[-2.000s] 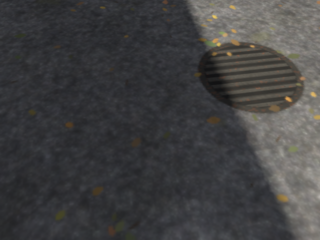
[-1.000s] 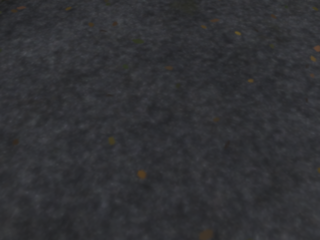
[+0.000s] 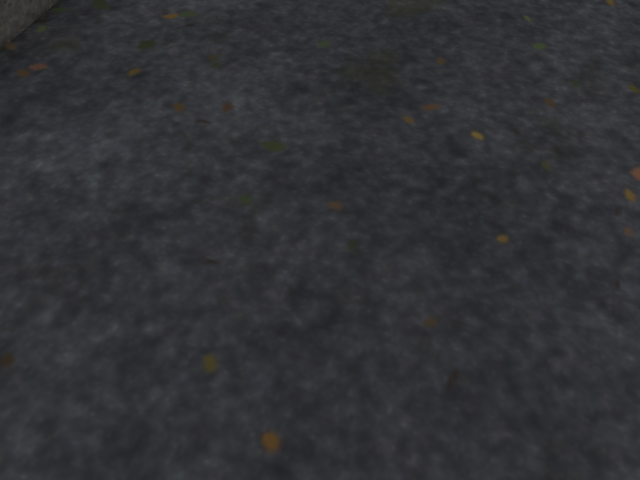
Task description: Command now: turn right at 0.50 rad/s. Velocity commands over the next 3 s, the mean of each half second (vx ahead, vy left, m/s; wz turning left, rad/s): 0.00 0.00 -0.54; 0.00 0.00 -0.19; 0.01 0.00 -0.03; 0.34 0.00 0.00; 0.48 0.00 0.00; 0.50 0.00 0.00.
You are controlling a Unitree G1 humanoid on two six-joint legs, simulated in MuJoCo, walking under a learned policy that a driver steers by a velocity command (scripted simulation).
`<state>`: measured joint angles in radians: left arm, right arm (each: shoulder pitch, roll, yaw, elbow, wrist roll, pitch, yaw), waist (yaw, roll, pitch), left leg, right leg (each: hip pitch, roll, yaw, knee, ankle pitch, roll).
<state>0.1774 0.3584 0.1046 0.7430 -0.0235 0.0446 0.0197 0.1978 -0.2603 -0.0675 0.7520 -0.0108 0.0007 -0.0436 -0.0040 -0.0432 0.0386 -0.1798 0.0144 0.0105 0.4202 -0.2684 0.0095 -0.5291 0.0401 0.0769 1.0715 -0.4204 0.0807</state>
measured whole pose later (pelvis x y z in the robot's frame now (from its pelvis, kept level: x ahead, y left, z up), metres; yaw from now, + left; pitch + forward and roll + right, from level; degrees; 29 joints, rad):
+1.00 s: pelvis +0.03 -0.03 -0.01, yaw -21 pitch -1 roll +0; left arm 0.21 0.27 0.04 0.71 0.01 0.02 0.01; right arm 0.18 -0.24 -0.02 0.71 -0.01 -0.02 0.00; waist 0.01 0.00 0.03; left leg -0.22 -0.01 -0.02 0.54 -0.30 0.00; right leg -0.24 0.05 0.12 0.55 -0.28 0.00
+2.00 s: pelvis +0.16 -0.11 +0.00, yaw -21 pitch +2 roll +0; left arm 0.47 0.22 0.03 0.84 -0.01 -0.07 0.00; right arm 0.12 -0.29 -0.04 0.73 0.02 -0.08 0.04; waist 0.07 0.05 0.01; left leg -0.66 0.09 0.00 0.76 -0.05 0.00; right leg 0.05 0.04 0.00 0.19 -0.27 -0.05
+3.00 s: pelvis +0.68 -0.32 +0.01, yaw -21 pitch +1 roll -1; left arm 0.33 0.26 0.04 0.84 0.00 -0.09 -0.02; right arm 0.18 -0.31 -0.05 0.80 0.01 -0.06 0.00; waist 0.04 0.05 0.02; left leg -0.66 0.13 -0.05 0.94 -0.14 -0.01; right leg -0.12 0.07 -0.05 0.25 -0.15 -0.07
